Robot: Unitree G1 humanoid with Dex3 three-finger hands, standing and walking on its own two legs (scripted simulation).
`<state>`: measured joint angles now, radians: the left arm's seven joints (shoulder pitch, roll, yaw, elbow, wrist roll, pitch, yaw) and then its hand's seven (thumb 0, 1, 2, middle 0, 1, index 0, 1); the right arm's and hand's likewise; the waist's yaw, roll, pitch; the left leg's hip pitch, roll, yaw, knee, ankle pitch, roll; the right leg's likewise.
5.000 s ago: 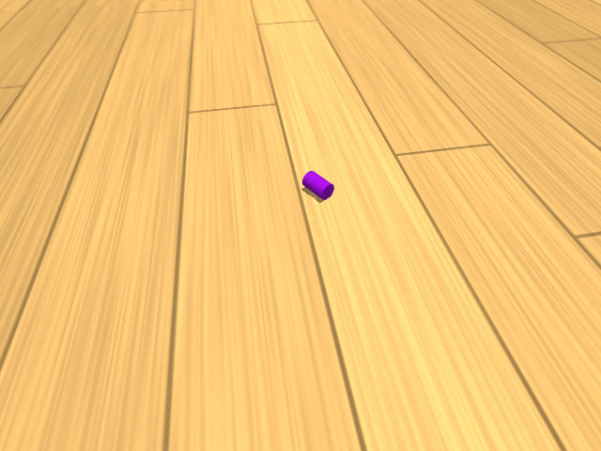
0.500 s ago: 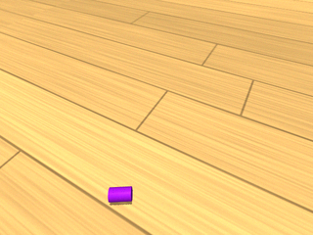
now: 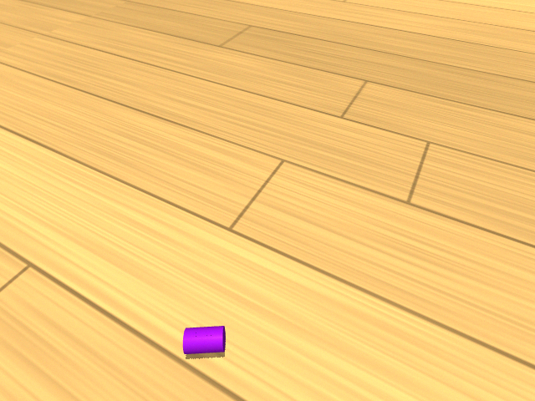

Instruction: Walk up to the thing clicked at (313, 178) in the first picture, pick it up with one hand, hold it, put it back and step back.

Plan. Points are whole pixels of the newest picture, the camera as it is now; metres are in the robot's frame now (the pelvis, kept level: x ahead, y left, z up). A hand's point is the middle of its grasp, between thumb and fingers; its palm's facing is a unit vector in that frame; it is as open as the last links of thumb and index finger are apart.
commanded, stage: walk up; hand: left
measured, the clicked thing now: (204, 339) +0.48 +0.25 -0.74
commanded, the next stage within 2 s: stand in 0.04 s
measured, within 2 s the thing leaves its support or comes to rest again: neither
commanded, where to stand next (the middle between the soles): +0.11 -0.01 m, yaw +3 degrees
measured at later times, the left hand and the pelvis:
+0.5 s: hand out of the picture +0.07 +0.25 -0.15, palm faces +0.01 -0.94 -0.35, open 7.4 cm; pelvis -0.01 -0.01 +0.00, yaw +2 degrees
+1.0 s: hand out of the picture +0.05 +0.25 -0.15, palm faces +0.02 -0.94 -0.34, open 7.4 cm; pelvis -0.01 -0.01 +0.00, yaw +3 degrees
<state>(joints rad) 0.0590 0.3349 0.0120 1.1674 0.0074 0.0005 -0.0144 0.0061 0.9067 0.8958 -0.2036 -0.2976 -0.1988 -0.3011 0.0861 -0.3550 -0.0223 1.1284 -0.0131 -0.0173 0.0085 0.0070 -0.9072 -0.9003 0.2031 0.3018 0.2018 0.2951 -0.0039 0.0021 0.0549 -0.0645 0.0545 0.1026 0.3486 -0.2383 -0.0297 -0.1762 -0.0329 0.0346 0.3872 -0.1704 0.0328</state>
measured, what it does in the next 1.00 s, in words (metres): stands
